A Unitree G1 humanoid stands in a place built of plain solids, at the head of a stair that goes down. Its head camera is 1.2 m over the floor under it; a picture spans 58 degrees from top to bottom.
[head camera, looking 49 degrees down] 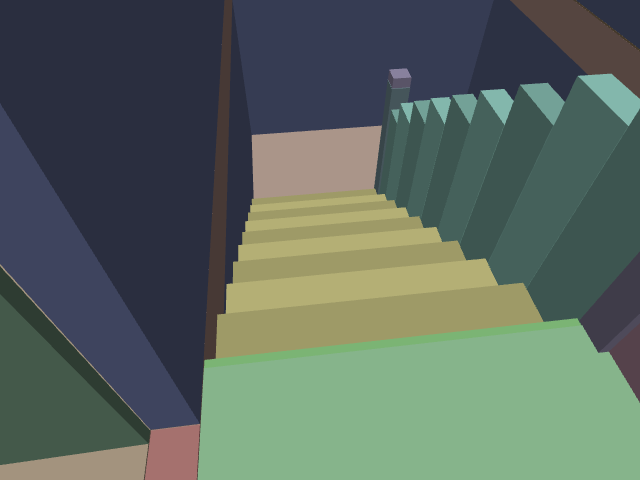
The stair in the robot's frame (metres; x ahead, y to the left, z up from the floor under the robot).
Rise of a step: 0.17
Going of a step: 0.26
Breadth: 1.17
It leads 7 degrees to the left of straight ahead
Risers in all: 10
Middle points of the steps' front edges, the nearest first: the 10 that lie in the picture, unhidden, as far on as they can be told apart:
0.65 -0.24 0.00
0.90 -0.21 -0.17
1.16 -0.17 -0.34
1.42 -0.14 -0.52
1.68 -0.11 -0.69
1.94 -0.08 -0.86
2.19 -0.05 -1.04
2.45 -0.02 -1.21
2.71 0.02 -1.38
2.97 0.05 -1.56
